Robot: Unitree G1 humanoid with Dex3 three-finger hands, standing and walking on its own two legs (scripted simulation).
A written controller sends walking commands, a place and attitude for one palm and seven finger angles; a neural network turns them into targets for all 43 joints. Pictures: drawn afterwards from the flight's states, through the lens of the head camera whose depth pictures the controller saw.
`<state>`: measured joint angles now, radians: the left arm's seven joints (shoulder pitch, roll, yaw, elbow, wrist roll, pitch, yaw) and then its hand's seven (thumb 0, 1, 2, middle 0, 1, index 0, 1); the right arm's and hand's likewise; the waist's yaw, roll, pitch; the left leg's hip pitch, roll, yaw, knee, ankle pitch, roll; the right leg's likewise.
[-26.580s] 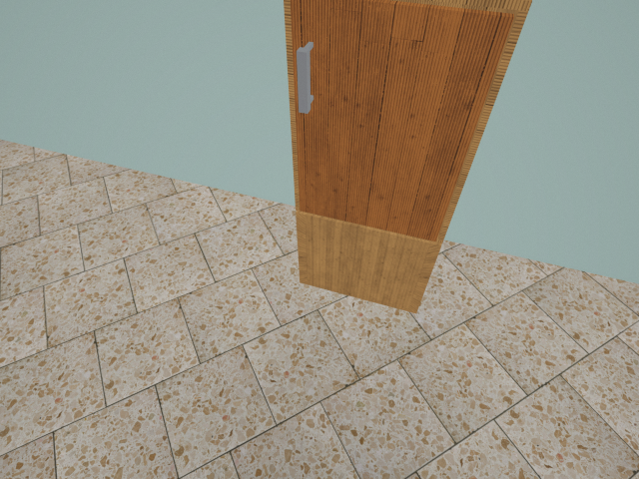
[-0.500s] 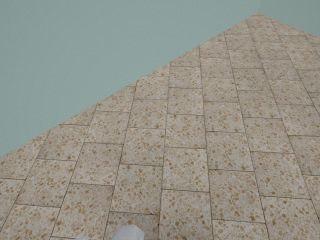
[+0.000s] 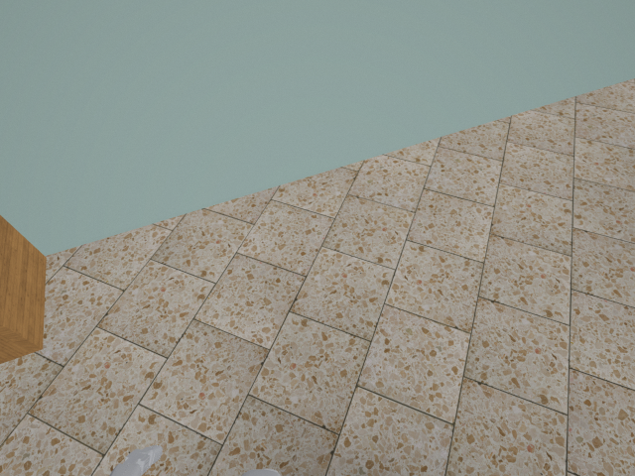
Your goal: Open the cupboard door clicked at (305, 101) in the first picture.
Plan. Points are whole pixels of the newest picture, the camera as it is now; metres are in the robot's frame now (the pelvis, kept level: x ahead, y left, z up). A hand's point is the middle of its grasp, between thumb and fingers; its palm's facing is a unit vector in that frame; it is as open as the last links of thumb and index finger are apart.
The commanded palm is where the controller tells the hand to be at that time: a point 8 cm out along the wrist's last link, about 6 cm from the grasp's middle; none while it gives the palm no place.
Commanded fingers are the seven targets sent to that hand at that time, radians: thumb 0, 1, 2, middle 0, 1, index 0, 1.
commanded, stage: turn to face it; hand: left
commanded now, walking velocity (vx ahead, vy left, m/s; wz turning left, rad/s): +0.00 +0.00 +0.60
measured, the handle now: out of the picture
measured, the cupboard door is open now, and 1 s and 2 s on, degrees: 40 40 40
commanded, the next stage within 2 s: take the last steps up to it in 1.66 s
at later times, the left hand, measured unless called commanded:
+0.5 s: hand out of the picture -0.01 +0.23 -0.17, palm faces +0.35 -0.91 -0.23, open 7.4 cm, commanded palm none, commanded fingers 0.00 0.90 0.90 -0.20 -0.30 -0.20 -0.30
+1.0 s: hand out of the picture -0.01 +0.17 -0.14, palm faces +0.59 -0.77 -0.24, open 7.4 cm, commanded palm none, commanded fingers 0.00 0.90 0.90 -0.20 -0.30 -0.20 -0.30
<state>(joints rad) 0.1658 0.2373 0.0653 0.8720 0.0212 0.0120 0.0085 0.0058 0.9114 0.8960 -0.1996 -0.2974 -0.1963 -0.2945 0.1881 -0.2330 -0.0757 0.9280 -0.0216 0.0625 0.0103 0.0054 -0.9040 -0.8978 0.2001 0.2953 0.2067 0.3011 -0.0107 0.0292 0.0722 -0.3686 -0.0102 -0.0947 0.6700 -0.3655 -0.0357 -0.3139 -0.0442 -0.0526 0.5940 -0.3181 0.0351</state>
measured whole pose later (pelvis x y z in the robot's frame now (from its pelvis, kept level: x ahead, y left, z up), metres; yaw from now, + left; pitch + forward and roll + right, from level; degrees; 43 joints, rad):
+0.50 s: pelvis +0.01 +0.01 +0.01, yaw +19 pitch +1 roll -1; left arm 0.19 0.25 0.08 0.94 0.02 0.06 0.01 0.01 0.91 0.90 -0.20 -0.30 -0.20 -0.29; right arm 0.13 -0.20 -0.05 0.90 -0.03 0.03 0.01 0.00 -0.91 -0.90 0.20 0.29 0.20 0.30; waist 0.01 -0.05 0.09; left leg -0.31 -0.01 0.04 0.57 -0.29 0.03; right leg -0.48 -0.10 -0.05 1.11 -0.45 0.08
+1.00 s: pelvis +0.04 -0.03 +0.02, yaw +38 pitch +0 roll +2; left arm 0.19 0.17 0.03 0.89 0.02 0.01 0.02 0.00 0.91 0.90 -0.20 -0.30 -0.20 -0.30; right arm 0.16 -0.24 -0.08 0.96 -0.02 0.08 0.03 0.01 -0.91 -0.90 0.19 0.29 0.20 0.30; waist -0.03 -0.01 0.11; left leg -0.45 0.02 0.04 0.95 -0.45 -0.07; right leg -0.18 -0.12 -0.19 0.51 -0.32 0.00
